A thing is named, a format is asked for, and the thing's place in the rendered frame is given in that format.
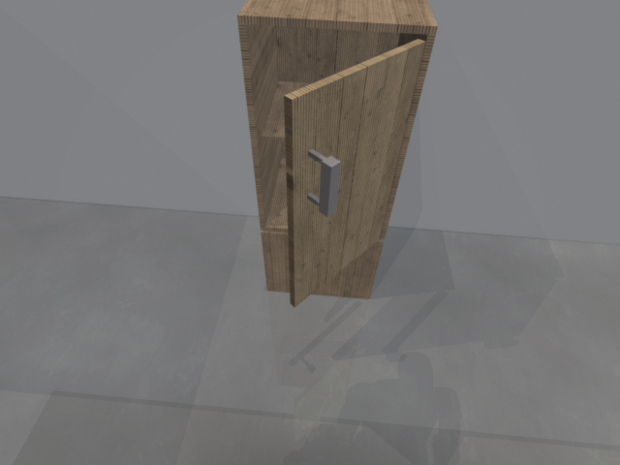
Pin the handle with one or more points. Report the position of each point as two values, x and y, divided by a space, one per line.
330 172

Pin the cupboard door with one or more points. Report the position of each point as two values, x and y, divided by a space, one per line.
358 116

